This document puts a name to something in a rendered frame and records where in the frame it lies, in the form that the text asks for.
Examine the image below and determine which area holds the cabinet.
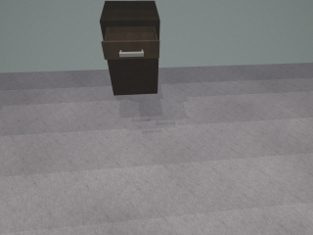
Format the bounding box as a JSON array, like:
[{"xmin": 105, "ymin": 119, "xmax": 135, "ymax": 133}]
[{"xmin": 100, "ymin": 1, "xmax": 160, "ymax": 96}]

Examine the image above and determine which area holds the handle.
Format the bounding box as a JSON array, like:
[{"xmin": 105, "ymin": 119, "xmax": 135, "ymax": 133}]
[{"xmin": 119, "ymin": 49, "xmax": 144, "ymax": 58}]

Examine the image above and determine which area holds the drawer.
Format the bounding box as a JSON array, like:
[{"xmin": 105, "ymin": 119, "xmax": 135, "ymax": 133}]
[{"xmin": 101, "ymin": 26, "xmax": 160, "ymax": 60}]

